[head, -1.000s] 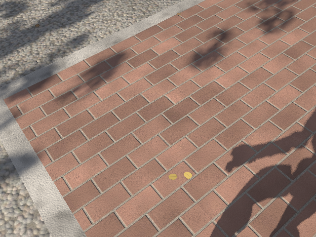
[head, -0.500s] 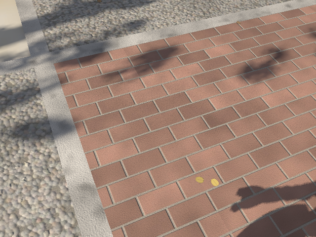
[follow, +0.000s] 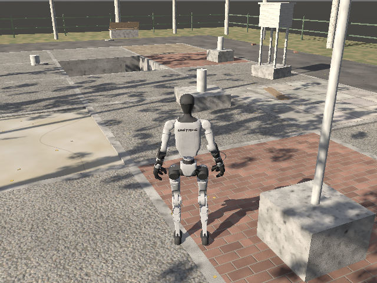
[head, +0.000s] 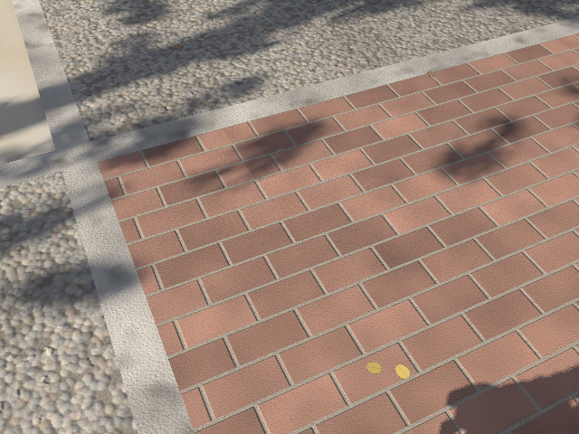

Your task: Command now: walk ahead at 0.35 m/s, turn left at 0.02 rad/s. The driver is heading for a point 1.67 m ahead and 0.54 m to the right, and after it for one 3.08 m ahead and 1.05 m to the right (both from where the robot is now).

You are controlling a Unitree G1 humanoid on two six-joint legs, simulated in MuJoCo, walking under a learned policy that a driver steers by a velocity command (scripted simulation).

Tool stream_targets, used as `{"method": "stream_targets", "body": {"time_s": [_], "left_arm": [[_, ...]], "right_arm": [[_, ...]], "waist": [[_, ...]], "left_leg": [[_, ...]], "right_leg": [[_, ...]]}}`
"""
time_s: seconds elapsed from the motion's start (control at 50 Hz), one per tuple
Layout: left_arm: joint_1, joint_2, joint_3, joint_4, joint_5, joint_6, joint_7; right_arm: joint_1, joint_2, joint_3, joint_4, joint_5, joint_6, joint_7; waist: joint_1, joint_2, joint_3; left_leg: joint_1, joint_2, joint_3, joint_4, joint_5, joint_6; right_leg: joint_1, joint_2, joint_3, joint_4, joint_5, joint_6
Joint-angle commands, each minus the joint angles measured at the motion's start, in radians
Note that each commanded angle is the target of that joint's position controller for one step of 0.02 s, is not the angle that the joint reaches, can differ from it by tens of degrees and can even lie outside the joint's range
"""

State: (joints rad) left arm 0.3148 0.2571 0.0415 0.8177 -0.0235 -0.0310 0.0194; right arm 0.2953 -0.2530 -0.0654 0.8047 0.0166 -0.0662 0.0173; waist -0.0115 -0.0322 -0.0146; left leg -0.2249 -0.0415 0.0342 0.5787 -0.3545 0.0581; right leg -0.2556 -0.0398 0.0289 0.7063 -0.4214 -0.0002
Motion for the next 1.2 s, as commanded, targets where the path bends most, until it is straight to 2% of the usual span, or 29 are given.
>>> {"method": "stream_targets", "body": {"time_s": [0.02, 0.06, 0.12, 0.2, 0.3, 0.34, 0.36, 0.38, 0.4, 0.42, 0.44, 0.46, 0.48, 0.5, 0.54, 0.62, 0.72, 0.8, 0.84, 0.88, 0.9, 0.92, 0.94, 0.96, 0.98, 1.0, 1.04, 1.08, 1.2], "left_arm": [[-0.211, 0.135, 0.031, -0.172, -0.017, -0.067, -0.002], [-0.184, 0.107, 0.024, -0.155, -0.014, -0.077, -0.019], [-0.231, 0.072, 0.017, -0.165, 0.001, -0.072, -0.051], [-0.358, 0.013, -0.01, -0.212, 0.004, -0.069, -0.074], [-0.398, 0.086, 0.008, -0.242, -0.006, -0.066, -0.077], [-0.311, 0.127, 0.029, -0.225, 0.001, -0.065, -0.07], [-0.174, 0.158, 0.049, -0.184, 0.003, -0.06, -0.06], [-0.001, 0.194, 0.067, -0.14, 0.003, -0.053, -0.047], [0.118, 0.304, 0.086, -0.119, 0.031, -0.049, -0.039], [0.129, 0.25, 0.069, -0.109, 0.023, -0.05, -0.048], [0.035, 0.192, 0.051, -0.115, 0.014, -0.052, -0.048], [-0.033, 0.161, 0.041, -0.12, 0.012, -0.052, -0.048], [-0.089, 0.139, 0.034, -0.121, 0.021, -0.056, -0.052], [-0.126, 0.115, 0.028, -0.123, 0.034, -0.064, -0.056], [-0.141, 0.105, 0.029, -0.111, 0.033, -0.079, -0.058], [-0.084, 0.139, 0.037, -0.066, 0.027, -0.089, -0.045], [0.005, 0.174, 0.04, -0.027, 0.012, -0.072, -0.027], [0.086, 0.173, 0.036, 0.021, 0.011, -0.04, -0.018], [0.085, 0.182, 0.039, 0.027, 0.011, -0.023, -0.011], [0.032, 0.199, 0.044, 0.012, 0.006, -0.013, -0.004], [0.027, 0.18, 0.037, -0.004, 0.012, -0.016, -0.003], [0.072, 0.104, 0.012, -0.039, 0.037, -0.027, -0.008], [0.216, 0.058, -0.006, -0.018, 0.016, -0.029, -0.012], [0.176, 0.179, 0.028, -0.005, -0.007, -0.019, -0.01], [0.08, 0.19, 0.04, -0.038, -0.021, -0.004, -0.004], [0.044, 0.17, 0.04, -0.044, -0.014, 0.018, 0.005], [0.071, 0.13, 0.043, -0.047, -0.002, 0.07, 0.021], [0.086, 0.104, 0.043, -0.062, 0.006, 0.091, 0.028], [-0.036, 0.112, 0.045, -0.137, 0.015, 0.089, 0.0]], "right_arm": [[0.186, -0.172, -0.04, -0.008, -0.015, -0.037, 0.006], [0.15, -0.138, -0.027, -0.018, -0.012, -0.041, 0.0], [0.135, -0.087, -0.004, -0.012, -0.011, -0.017, -0.006], [0.152, -0.142, -0.009, -0.004, -0.007, -0.004, -0.029], [0.171, -0.18, -0.022, 0.024, 0.009, -0.007, -0.029], [0.152, -0.2, -0.029, 0.026, 0.004, 0.0, -0.029], [0.144, -0.197, -0.028, 0.026, 0.0, 0.007, -0.031], [0.138, -0.18, -0.02, 0.014, -0.011, 0.01, -0.035], [0.246, -0.054, 0.016, -0.018, -0.024, 0.0, -0.031], [0.273, -0.052, 0.023, 0.003, -0.001, -0.024, -0.023], [0.157, -0.15, -0.007, -0.022, 0.03, -0.036, -0.017], [0.064, -0.164, -0.008, -0.047, 0.035, -0.042, -0.018], [0.03, -0.149, -0.007, -0.051, 0.02, -0.041, -0.023], [0.044, -0.139, -0.012, -0.044, 0.005, -0.03, -0.027], [0.087, -0.103, -0.008, -0.023, 0.0, -0.007, -0.029], [-0.038, -0.1, -0.007, -0.066, -0.016, 0.004, -0.035], [-0.216, -0.069, 0.011, -0.109, -0.012, -0.019, -0.016], [-0.327, -0.062, 0.017, -0.153, -0.019, -0.039, 0.011], [-0.309, -0.092, 0.007, -0.157, -0.024, -0.045, 0.019], [-0.183, -0.139, -0.013, -0.12, -0.035, -0.052, 0.013], [-0.089, -0.195, -0.029, -0.099, -0.044, -0.058, 0.002], [0.02, -0.271, -0.042, -0.094, -0.071, -0.053, -0.012], [0.036, -0.251, -0.036, -0.103, -0.055, -0.028, -0.012], [0.022, -0.185, -0.023, -0.126, -0.037, -0.004, -0.014], [-0.051, -0.153, -0.013, -0.131, -0.027, 0.009, -0.022], [-0.116, -0.125, -0.003, -0.125, -0.02, 0.016, -0.027], [-0.217, -0.121, -0.003, -0.118, -0.039, 0.022, -0.027], [-0.267, -0.128, -0.009, -0.115, -0.05, 0.017, -0.028], [-0.271, -0.178, -0.029, -0.079, -0.029, 0.033, -0.05]], "waist": [[-0.09, 0.202, 0.094], [-0.056, 0.102, 0.072], [-0.047, 0.12, 0.079], [-0.075, 0.115, 0.1], [-0.047, 0.141, 0.129], [0.016, 0.155, 0.055], [0.089, 0.147, -0.032], [0.166, 0.125, -0.139], [0.128, -0.145, -0.314], [0.121, -0.258, -0.424], [0.114, -0.156, -0.212], [0.09, -0.074, -0.092], [0.051, -0.011, -0.024], [0.012, -0.032, -0.007], [-0.021, -0.057, -0.011], [-0.005, -0.016, 0.055], [0.063, 0.0, 0.08], [0.099, -0.002, 0.088], [0.073, -0.035, 0.052], [-0.005, -0.056, -0.02], [-0.045, -0.017, -0.109], [-0.051, 0.147, -0.283], [-0.029, 0.327, -0.463], [-0.064, 0.195, -0.469], [-0.047, 0.162, -0.32], [-0.02, 0.129, -0.204], [0.045, 0.178, -0.085], [0.067, 0.196, -0.054], [0.034, 0.154, -0.091]], "left_leg": [[0.397, 0.406, -0.704, -0.364, -0.013, 0.277], [0.431, 0.364, -0.542, -0.356, 0.074, 0.224], [0.343, 0.276, -0.319, -0.403, 0.312, 0.157], [0.189, 0.212, -0.162, -0.441, 0.362, 0.133], [0.22, 0.285, -0.151, -0.429, 0.425, 0.106], [0.266, 0.28, -0.116, -0.292, 0.739, 0.077], [0.237, 0.245, -0.081, -0.127, 0.88, 0.054], [0.082, 0.206, -0.059, 0.101, 0.794, 0.021], [-0.268, 0.06, -0.032, 0.53, 0.255, -0.042], [-0.409, -0.02, -0.168, 0.726, -0.202, -0.05], [-0.522, 0.048, -0.173, 0.794, -0.149, -0.038], [-0.521, 0.101, -0.135, 0.76, -0.056, -0.023], [-0.476, 0.142, -0.117, 0.699, 0.02, -0.023], [-0.41, 0.176, -0.127, 0.642, 0.075, -0.021], [-0.336, 0.191, -0.12, 0.601, 0.12, -0.032], [-0.45, 0.207, -0.113, 0.43, 0.26, -0.069], [-0.435, 0.165, -0.068, 0.109, 0.488, -0.075], [-0.373, 0.103, -0.046, -0.042, 0.494, -0.062], [-0.322, 0.076, -0.065, -0.093, 0.436, -0.042], [-0.152, 0.045, -0.051, -0.163, 0.45, -0.007], [0.052, 0.099, -0.071, -0.164, 0.708, 0.026], [0.439, 0.34, -0.267, -0.025, 1.146, 0.131], [0.643, 0.545, -0.502, -0.018, 1.219, 0.276], [0.553, 0.486, -0.464, -0.072, 0.975, 0.244], [0.429, 0.44, -0.367, -0.123, 0.793, 0.208], [0.275, 0.394, -0.299, -0.182, 0.652, 0.187], [-0.025, 0.334, -0.178, -0.3, 0.418, 0.166], [-0.123, 0.326, -0.101, -0.353, 0.366, 0.179], [-0.044, 0.372, -0.014, -0.343, 0.348, 0.178]], "right_leg": [[-0.644, 0.023, 0.046, 0.417, -0.123, -0.025], [-0.71, -0.037, 0.052, 0.464, 0.021, -0.062], [-0.617, -0.067, -0.004, 0.313, 0.17, -0.042], [-0.421, -0.015, -0.074, -0.006, 0.366, 0.004], [-0.301, 0.009, -0.052, -0.153, 0.417, -0.041], [-0.165, 0.049, -0.079, -0.165, 0.375, -0.082], [0.015, 0.078, -0.103, -0.168, 0.365, -0.11], [0.282, 0.02, -0.041, -0.134, 0.359, -0.144], [0.653, -0.262, 0.395, -0.177, 0.197, -0.278], [0.685, -0.36, 0.79, -0.419, -0.035, -0.346], [0.531, -0.325, 0.675, -0.458, -0.123, -0.288], [0.368, -0.287, 0.518, -0.466, -0.054, -0.255], [0.219, -0.241, 0.403, -0.488, 0.07, -0.237], [0.127, -0.196, 0.317, -0.51, 0.158, -0.222], [0.042, -0.163, 0.237, -0.56, 0.231, -0.234], [0.035, -0.16, 0.157, -0.612, 0.322, -0.254], [0.102, -0.132, 0.064, -0.611, 0.38, -0.211], [0.188, -0.139, 0.051, -0.491, 0.623, -0.191], [0.248, -0.153, 0.091, -0.401, 0.7, -0.167], [0.26, -0.124, 0.11, -0.255, 0.812, -0.129], [0.187, -0.06, 0.082, -0.101, 0.752, -0.087], [-0.098, 0.031, 0.05, 0.215, 0.333, -0.029], [-0.32, 0.127, 0.058, 0.502, -0.339, 0.018], [-0.339, 0.074, 0.129, 0.582, -0.3, 0.025], [-0.413, 0.036, 0.081, 0.593, -0.228, 0.037], [-0.416, 0.001, 0.052, 0.559, -0.165, 0.055], [-0.271, -0.029, 0.016, 0.493, -0.072, 0.078], [-0.209, -0.028, -0.013, 0.435, -0.016, 0.083], [-0.142, -0.056, -0.037, 0.171, 0.126, 0.041]]}}
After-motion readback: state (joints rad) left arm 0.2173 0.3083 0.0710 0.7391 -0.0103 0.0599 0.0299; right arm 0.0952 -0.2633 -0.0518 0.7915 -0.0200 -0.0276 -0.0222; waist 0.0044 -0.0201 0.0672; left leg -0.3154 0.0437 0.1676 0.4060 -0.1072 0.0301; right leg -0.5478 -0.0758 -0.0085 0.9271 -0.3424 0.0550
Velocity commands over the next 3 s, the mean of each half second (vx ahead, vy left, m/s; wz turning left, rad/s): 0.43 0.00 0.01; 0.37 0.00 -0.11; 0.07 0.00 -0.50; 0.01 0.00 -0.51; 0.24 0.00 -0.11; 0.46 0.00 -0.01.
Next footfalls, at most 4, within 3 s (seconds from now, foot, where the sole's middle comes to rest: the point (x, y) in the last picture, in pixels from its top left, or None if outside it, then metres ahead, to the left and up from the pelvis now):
0.38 right None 0.35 -0.15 -0.76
0.90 left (261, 386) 0.65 0.07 -0.76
1.32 right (369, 418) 0.57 -0.18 -0.76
1.82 left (283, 380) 0.66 0.02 -0.76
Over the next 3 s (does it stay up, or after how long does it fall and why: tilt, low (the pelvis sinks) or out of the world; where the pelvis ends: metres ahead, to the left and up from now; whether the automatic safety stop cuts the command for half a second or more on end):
stays up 0.84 -0.23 0.01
